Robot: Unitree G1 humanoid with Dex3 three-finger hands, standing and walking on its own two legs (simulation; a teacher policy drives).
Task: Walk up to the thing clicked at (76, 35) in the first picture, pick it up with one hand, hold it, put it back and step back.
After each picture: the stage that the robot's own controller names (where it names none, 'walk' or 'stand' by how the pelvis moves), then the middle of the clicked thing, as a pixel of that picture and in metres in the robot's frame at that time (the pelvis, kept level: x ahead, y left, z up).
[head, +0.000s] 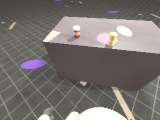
stand; (76, 32) +0.83 +0.19 +0.07
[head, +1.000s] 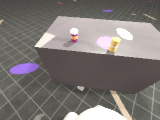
walk; (74, 35) +0.72 +0.18 +0.07
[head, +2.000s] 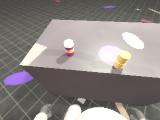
walk; (69, 48) +0.49 +0.20 +0.09
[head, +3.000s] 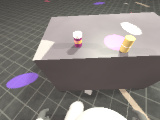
stand; (78, 39) +0.59 +0.15 +0.10
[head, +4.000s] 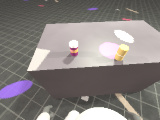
stand; (74, 48) +0.53 +0.16 +0.07
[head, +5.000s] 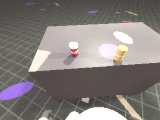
stand; (74, 49) +0.54 +0.16 +0.07
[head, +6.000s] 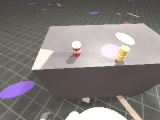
stand; (76, 49) +0.55 +0.14 +0.07
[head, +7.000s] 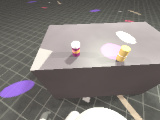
stand; (75, 49) +0.54 +0.15 +0.07
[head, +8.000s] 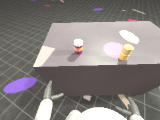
rise first; (78, 47) +0.56 +0.15 +0.07
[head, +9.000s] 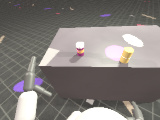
go down; (80, 49) +0.56 +0.16 +0.07
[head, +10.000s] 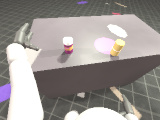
go down; (68, 45) +0.54 +0.15 +0.08
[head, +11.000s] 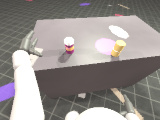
approach; (69, 46) +0.54 +0.16 +0.08
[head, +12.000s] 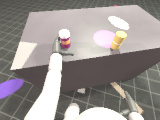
close; (65, 39) +0.55 +0.17 +0.11
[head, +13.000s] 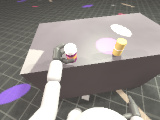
lift; (71, 53) +0.41 +0.13 +0.15
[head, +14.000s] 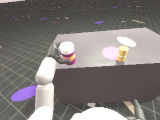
lift; (68, 54) +0.31 +0.15 +0.26
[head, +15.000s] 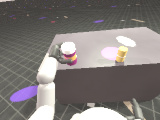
hold; (69, 54) +0.31 +0.14 +0.25
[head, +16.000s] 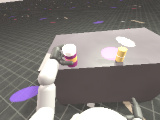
hold; (70, 56) +0.31 +0.13 +0.25
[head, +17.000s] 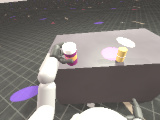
crouch; (70, 54) +0.31 +0.13 +0.26
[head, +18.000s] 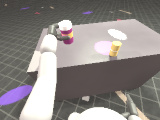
crouch; (66, 33) +0.46 +0.14 +0.28
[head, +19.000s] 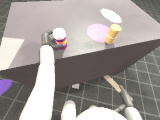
lower; (60, 39) +0.51 +0.15 +0.12
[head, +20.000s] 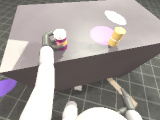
lower; (61, 40) +0.51 +0.16 +0.12
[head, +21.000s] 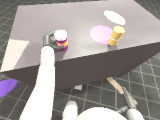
lower; (61, 41) +0.51 +0.16 +0.12
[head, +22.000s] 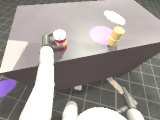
lower; (61, 40) +0.51 +0.16 +0.12
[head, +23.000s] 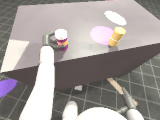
loosen; (62, 40) +0.51 +0.16 +0.12
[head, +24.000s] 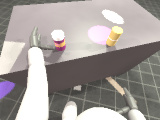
rise; (59, 41) +0.51 +0.16 +0.12
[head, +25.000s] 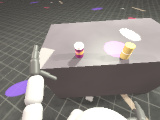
sink last; (79, 50) +0.51 +0.14 +0.08
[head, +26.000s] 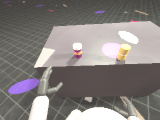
stand; (77, 50) +0.52 +0.16 +0.07
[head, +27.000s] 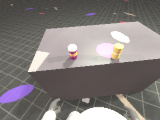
stand; (73, 52) +0.52 +0.17 +0.07
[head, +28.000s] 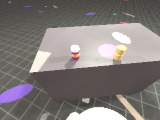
stand; (75, 53) +0.51 +0.15 +0.07
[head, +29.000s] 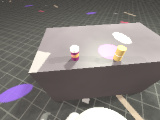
stand; (74, 53) +0.50 +0.15 +0.07
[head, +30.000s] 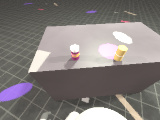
stand; (75, 52) +0.50 +0.15 +0.07
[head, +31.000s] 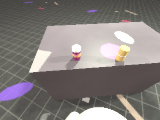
stand; (76, 52) +0.50 +0.13 +0.07
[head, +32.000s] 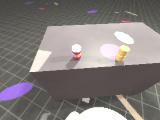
walk; (76, 52) +0.50 +0.14 +0.07
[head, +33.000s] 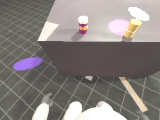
walk; (83, 25) +0.68 +0.11 +0.10
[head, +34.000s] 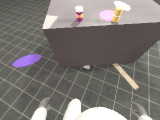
walk; (79, 14) +0.89 +0.17 +0.09
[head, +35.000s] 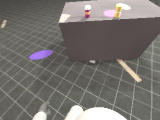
stand; (87, 11) +1.14 +0.12 +0.09
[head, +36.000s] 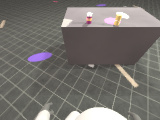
stand; (89, 18) +1.13 +0.09 +0.07
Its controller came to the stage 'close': yes
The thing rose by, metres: 0.21
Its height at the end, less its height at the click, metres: +0.00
